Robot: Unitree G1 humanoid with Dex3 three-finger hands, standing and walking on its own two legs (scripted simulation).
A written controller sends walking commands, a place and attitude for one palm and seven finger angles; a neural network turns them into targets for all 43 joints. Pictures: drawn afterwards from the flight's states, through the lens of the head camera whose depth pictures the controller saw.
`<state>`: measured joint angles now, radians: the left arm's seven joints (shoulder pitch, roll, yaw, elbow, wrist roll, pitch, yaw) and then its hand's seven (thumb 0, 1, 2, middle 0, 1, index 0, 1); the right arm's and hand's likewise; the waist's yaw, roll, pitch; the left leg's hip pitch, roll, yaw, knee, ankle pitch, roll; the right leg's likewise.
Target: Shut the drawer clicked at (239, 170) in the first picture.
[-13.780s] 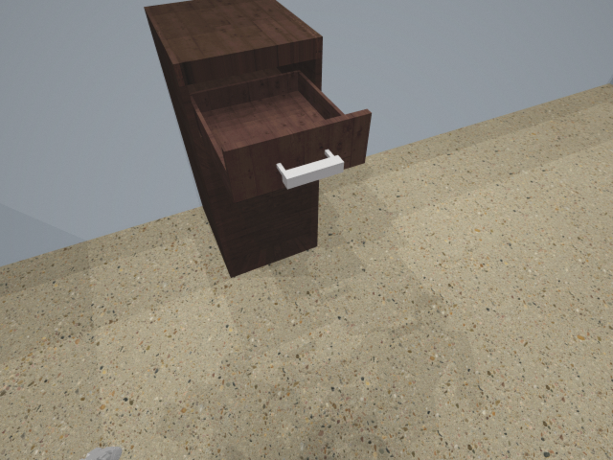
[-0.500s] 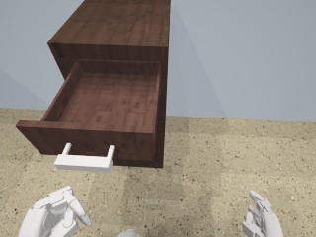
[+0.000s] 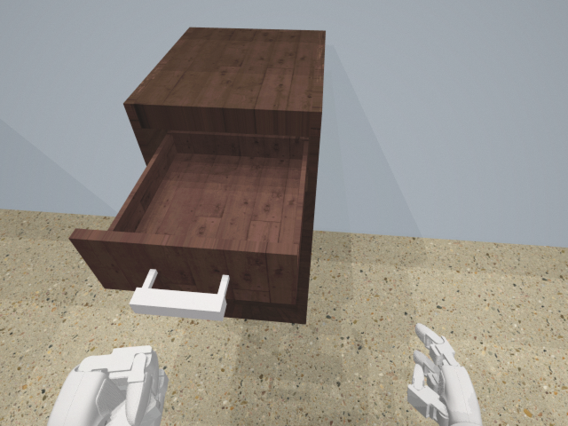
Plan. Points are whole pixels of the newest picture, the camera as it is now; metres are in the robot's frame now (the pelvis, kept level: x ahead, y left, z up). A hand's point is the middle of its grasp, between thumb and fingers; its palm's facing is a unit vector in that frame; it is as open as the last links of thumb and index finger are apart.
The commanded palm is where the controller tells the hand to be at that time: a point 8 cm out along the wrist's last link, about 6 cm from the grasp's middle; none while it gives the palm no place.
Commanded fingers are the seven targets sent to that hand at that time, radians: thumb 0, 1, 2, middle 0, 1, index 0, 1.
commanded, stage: raise the hand and make a fist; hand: left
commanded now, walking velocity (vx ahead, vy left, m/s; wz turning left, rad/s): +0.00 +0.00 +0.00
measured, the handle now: (183, 290) +0.31 +0.19 +0.02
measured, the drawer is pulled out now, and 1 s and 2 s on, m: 0.30 0.30 0.30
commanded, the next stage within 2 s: bring the fist close to the handle in 0.36 s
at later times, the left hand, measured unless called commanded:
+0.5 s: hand (151, 411) +0.12 +0.15 +0.11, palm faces +0.02 -1.00 -0.04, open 3.3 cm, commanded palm +0.08 +0.20 +0.11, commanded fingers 0.00 0.90 0.90 -1.40 -1.60 -1.40 -1.60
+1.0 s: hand (184, 385) +0.16 +0.14 +0.06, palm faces +0.00 -1.00 -0.03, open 3.3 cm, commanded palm +0.13 +0.20 +0.06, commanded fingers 0.00 0.90 0.90 -1.40 -1.60 -1.40 -1.60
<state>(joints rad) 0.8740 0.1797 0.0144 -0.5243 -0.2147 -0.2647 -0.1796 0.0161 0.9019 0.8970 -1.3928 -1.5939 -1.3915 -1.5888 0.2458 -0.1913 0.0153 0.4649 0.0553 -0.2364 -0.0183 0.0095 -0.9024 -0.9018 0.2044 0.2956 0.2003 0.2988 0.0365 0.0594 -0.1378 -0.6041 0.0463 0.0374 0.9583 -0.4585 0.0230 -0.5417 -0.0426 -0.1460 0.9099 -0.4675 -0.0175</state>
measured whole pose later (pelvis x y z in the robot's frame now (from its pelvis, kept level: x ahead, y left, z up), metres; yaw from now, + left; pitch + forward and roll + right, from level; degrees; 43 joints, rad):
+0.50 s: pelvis -0.01 +0.00 +0.00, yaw +0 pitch +6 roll -2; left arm 0.88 0.18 0.02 -0.52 -0.21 -0.27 -0.16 0.02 0.90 0.90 -1.40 -1.60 -1.40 -1.60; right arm 0.25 -0.20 0.00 0.47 0.06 -0.25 -0.02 0.01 -0.90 -0.90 0.20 0.30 0.20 0.30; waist 0.03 0.06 -0.13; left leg -0.62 0.05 0.04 0.97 -0.46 0.03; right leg -0.56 -0.04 -0.14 0.92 -0.46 -0.02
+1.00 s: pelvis +0.00 -0.01 -0.02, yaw +0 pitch +10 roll -2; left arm 0.72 0.16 0.01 -0.33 -0.18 -0.34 -0.13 0.02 0.90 0.90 -1.40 -1.60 -1.40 -1.60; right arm 0.26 -0.21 -0.01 0.48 0.03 -0.18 -0.02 0.01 -0.90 -0.90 0.20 0.30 0.20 0.30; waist 0.00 0.04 -0.14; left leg -0.75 0.05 0.04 1.05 -0.49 0.01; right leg -0.69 -0.04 -0.14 1.02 -0.51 -0.03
